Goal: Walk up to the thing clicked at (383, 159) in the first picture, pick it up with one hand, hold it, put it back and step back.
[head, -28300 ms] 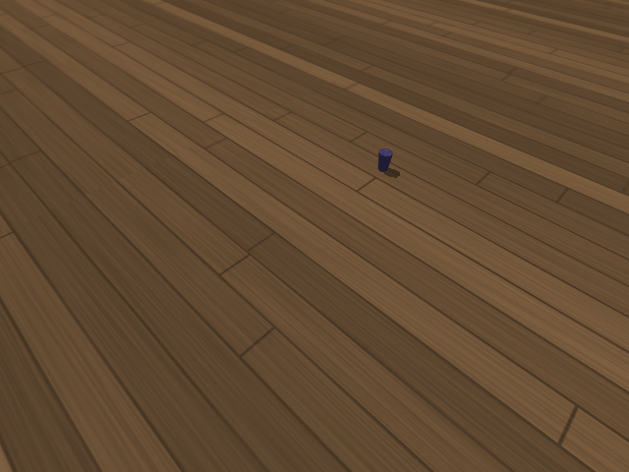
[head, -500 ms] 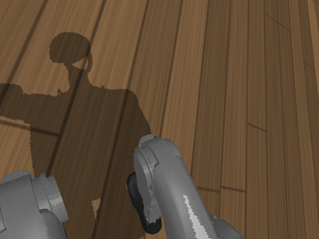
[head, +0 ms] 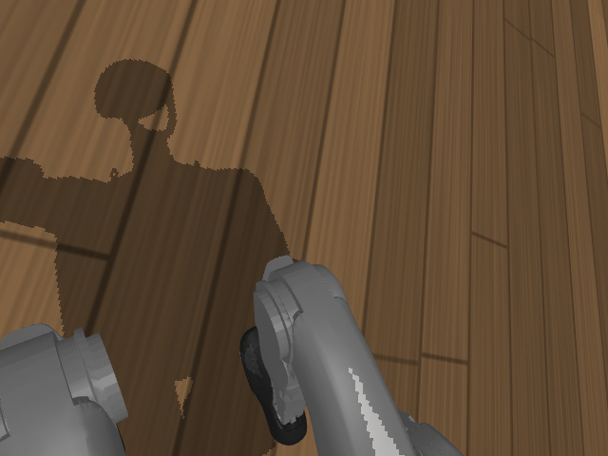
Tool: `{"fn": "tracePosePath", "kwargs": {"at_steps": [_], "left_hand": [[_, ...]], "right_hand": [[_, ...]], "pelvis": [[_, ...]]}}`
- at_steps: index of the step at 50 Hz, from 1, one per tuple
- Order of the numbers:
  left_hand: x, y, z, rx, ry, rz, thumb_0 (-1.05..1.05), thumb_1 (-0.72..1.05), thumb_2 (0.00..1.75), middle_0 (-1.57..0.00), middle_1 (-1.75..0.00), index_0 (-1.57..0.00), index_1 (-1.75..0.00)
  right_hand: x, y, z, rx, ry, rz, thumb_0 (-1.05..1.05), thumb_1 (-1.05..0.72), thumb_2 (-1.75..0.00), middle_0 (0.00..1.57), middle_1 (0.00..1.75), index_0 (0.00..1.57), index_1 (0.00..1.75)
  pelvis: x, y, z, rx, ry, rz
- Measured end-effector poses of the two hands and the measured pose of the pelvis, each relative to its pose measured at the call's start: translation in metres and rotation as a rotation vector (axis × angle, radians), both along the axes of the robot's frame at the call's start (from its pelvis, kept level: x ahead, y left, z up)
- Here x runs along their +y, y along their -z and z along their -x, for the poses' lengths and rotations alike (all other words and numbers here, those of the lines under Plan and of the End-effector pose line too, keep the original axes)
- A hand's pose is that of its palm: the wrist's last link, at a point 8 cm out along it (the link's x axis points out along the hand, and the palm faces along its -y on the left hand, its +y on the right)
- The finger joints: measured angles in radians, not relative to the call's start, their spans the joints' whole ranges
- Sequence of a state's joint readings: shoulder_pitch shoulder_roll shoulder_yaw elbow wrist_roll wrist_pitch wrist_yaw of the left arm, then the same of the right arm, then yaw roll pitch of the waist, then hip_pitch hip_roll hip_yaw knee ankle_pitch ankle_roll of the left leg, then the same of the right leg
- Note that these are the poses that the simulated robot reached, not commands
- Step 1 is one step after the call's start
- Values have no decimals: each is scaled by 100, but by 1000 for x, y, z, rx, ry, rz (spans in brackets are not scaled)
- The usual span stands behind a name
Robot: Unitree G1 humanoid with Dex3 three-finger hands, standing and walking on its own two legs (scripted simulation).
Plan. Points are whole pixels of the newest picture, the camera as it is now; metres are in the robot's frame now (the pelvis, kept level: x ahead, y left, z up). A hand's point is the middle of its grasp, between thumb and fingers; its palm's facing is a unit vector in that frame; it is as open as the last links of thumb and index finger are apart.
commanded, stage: close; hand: left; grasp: from above
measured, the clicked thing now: out of the picture +0.46 +0.36 -0.25
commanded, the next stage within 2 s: settle in 0.56 s
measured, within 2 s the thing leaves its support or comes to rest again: leaves its support in 1.08 s
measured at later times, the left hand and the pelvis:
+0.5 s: hand out of the picture +0.44 +0.36 -0.22, palm faces -0.43 -0.16 -0.89, open 11.2 cm; pelvis +0.00 +0.00 +0.00, yaw +0 degrees
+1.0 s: hand out of the picture +0.45 +0.37 -0.21, palm faces -0.41 -0.14 -0.90, open 10.3 cm; pelvis +0.00 +0.00 +0.00, yaw +0 degrees
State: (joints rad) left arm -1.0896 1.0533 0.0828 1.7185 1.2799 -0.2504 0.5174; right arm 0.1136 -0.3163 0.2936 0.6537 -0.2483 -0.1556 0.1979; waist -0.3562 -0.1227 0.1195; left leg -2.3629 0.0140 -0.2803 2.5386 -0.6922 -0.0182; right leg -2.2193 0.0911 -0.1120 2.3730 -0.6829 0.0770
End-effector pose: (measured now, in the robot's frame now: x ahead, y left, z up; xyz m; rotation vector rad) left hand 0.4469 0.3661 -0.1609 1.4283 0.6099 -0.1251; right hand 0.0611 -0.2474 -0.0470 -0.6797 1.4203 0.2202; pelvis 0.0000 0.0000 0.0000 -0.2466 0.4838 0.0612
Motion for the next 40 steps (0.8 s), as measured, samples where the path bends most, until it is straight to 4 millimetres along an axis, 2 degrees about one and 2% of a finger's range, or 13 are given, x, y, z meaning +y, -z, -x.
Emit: {"fn": "tracePosePath", "kwargs": {"at_steps": [21,40], "left_hand": [[0,-1,1,-1,10,-1,0,-15,85,-60,-98,-36,-95],[0,-3,1,-5,6,-4,1,-9,88,-69,-99,-38,-97]], "right_hand": [[2,2,-8,-12,-19,-5,0,-91,-90,20,30,20,30],[0,0,1,0,-15,8,0,-91,-90,20,30,20,30]], "pelvis": [[0,-1,0,1,-1,1],[-1,-2,2,1,0,0]]}}
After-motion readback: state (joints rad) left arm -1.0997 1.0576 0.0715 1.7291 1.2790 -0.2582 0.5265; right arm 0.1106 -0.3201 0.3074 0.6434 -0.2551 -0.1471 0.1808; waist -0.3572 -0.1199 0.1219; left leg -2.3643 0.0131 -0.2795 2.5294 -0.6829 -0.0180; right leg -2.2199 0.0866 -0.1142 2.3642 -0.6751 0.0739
